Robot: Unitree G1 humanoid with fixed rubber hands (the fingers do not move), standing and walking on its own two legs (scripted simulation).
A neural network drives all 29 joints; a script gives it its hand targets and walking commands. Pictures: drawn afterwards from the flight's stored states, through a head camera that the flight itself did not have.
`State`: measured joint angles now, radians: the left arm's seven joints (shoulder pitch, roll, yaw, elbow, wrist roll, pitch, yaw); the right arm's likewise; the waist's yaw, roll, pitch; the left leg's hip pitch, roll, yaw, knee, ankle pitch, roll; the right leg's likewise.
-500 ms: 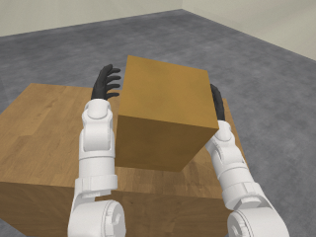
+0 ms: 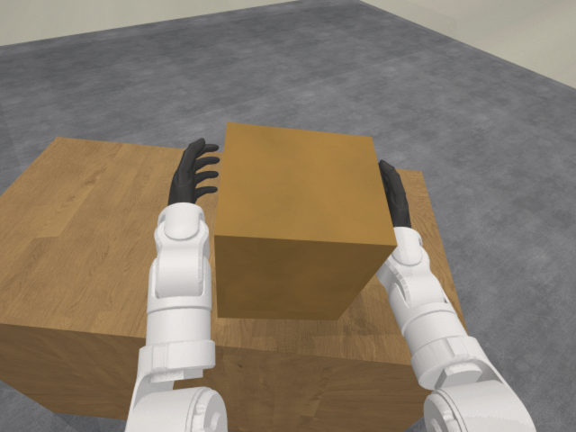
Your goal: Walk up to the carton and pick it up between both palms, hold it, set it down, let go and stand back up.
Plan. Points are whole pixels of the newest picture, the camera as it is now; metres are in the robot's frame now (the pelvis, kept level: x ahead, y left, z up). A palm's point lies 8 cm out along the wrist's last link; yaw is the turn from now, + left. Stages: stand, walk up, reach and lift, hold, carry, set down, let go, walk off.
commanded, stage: set down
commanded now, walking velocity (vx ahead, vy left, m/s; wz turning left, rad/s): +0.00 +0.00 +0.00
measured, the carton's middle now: (289, 233) +0.36 +0.03 +0.09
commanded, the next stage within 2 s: none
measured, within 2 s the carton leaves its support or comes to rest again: rests again in 1.64 s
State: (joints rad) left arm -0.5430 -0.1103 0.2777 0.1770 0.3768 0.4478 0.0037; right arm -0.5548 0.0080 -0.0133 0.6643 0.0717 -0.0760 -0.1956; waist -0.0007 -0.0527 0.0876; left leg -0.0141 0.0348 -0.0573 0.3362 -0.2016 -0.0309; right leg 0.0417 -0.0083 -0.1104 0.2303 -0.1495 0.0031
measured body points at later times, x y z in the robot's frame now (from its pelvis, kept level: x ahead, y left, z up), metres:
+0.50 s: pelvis +0.00 -0.01 +0.00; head +0.00 +0.02 +0.45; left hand +0.38 +0.16 +0.12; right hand +0.40 -0.12 +0.10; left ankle +0.00 +0.14 -0.75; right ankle -0.01 -0.12 -0.75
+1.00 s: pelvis +0.00 -0.01 +0.00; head +0.03 +0.00 +0.45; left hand +0.38 +0.16 +0.08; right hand +0.41 -0.12 +0.07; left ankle +0.00 +0.14 -0.75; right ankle -0.01 -0.12 -0.75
